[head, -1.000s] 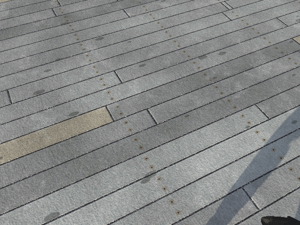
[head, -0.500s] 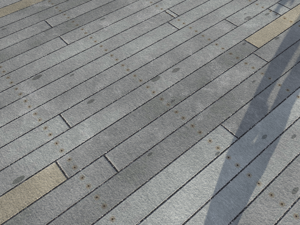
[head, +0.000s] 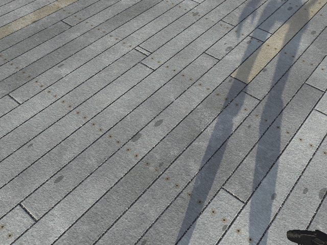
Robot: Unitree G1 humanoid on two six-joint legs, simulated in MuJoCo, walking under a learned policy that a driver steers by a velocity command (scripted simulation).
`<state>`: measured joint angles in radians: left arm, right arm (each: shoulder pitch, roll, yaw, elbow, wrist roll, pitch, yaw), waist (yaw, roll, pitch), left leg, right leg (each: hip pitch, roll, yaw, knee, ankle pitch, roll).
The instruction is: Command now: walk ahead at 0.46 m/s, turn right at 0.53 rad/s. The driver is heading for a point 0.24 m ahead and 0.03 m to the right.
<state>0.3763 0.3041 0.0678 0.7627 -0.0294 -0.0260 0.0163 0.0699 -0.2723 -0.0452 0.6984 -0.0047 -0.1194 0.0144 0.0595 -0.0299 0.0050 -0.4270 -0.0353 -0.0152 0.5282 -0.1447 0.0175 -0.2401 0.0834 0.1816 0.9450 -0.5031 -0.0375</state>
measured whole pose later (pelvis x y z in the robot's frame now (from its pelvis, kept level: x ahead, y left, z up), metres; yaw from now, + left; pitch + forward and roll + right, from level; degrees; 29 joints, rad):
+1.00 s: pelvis +0.20 +0.00 +0.01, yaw -6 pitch -2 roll +0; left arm 0.17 0.24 0.05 0.94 0.00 0.02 0.03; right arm 0.19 -0.23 -0.01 1.00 -0.01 -0.01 -0.02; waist 0.00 0.00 0.04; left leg -0.16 0.02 0.01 0.50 -0.32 -0.01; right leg -0.24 -0.01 0.03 0.49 -0.22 0.02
